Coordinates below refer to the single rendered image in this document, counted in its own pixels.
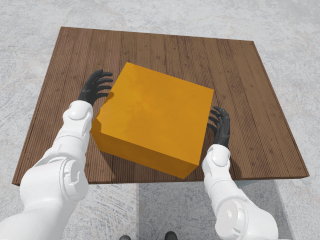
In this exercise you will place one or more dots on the left robot upper arm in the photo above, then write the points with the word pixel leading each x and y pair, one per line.
pixel 50 194

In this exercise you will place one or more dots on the carton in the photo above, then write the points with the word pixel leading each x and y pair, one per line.
pixel 154 119

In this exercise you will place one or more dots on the table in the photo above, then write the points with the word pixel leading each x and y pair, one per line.
pixel 261 143

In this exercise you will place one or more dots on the right robot hand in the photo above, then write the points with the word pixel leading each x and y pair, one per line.
pixel 222 132

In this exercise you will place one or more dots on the robot right forearm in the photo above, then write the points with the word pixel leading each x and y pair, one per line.
pixel 217 180

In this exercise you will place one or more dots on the robot left forearm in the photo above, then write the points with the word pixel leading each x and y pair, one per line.
pixel 72 139

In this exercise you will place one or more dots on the left robot hand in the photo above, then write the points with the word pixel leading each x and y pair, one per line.
pixel 89 92

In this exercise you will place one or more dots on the right robot upper arm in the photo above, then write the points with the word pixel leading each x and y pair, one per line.
pixel 239 220

